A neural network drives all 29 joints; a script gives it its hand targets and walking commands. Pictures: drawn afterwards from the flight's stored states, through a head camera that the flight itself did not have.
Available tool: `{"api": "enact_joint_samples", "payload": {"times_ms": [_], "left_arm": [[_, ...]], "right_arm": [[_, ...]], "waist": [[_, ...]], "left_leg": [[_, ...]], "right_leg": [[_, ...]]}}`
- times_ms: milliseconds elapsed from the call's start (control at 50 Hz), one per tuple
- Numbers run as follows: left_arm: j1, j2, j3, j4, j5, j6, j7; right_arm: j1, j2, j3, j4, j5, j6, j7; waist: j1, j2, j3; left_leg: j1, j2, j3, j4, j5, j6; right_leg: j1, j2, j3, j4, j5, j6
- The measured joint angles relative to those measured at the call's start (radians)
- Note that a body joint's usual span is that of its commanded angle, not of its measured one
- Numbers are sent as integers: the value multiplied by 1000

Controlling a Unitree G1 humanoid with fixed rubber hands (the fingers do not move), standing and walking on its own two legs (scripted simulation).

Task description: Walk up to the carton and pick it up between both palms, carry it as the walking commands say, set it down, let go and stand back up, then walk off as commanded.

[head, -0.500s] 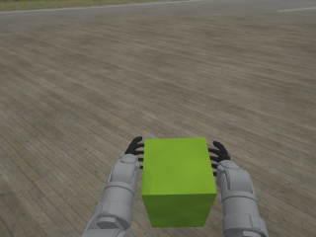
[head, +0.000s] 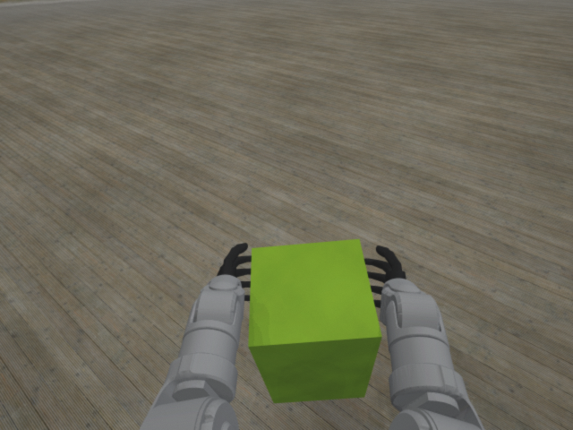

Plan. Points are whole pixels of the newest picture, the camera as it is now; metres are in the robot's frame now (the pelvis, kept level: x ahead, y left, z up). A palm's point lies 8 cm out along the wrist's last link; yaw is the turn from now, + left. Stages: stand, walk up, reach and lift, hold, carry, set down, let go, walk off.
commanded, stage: set down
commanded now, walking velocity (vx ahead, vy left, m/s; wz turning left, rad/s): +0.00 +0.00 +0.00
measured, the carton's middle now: (312, 328) +0.30 -0.04 -0.04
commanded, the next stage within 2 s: none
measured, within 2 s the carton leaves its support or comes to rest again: neither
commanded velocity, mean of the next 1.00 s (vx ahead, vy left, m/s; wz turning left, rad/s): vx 0.00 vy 0.00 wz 0.00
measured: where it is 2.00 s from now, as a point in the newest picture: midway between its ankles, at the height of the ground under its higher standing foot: outside the picture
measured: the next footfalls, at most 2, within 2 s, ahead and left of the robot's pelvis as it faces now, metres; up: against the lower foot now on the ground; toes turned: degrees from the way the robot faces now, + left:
none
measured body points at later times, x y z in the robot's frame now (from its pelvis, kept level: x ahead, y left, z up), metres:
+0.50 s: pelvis +0.01 +0.01 -0.01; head +0.07 +0.01 +0.43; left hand +0.36 +0.09 -0.05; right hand +0.32 -0.16 -0.05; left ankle +0.04 +0.09 -0.73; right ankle +0.07 -0.12 -0.73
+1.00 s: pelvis -0.02 -0.01 -0.08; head +0.13 -0.03 +0.34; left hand +0.38 +0.08 -0.14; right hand +0.33 -0.17 -0.15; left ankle +0.04 +0.10 -0.73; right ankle +0.07 -0.12 -0.73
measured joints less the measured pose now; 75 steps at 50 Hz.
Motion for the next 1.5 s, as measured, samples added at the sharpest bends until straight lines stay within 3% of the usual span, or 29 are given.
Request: {"api": "enact_joint_samples", "payload": {"times_ms": [180,420,720,1160,1500], "left_arm": [[78,-3,-53,-14,-38,-79,37],[82,-1,-82,39,-65,-247,76],[-30,8,-27,92,-85,-434,65],[-168,87,-31,171,-151,-492,38],[-235,118,-54,213,-214,-516,65]], "right_arm": [[57,-22,48,23,16,-95,10],[111,-44,57,51,46,-298,11],[57,-24,-11,58,57,-503,-7],[-33,-30,23,75,133,-544,-106],[-103,-77,53,130,182,-573,-124]], "waist": [[-4,-2,8],[2,-2,-5],[32,13,-11],[68,12,-55],[62,17,-114]], "left_leg": [[-53,-12,7,20,-23,9],[-245,-20,14,91,-40,13],[-597,-34,23,294,-77,0],[-977,-45,9,636,-201,-41],[-1234,-73,20,833,-263,-38]], "right_leg": [[-64,-7,12,41,-35,10],[-254,-5,27,107,-48,19],[-614,7,36,321,-87,20],[-1009,46,18,677,-206,-3],[-1267,59,31,873,-266,17]]}}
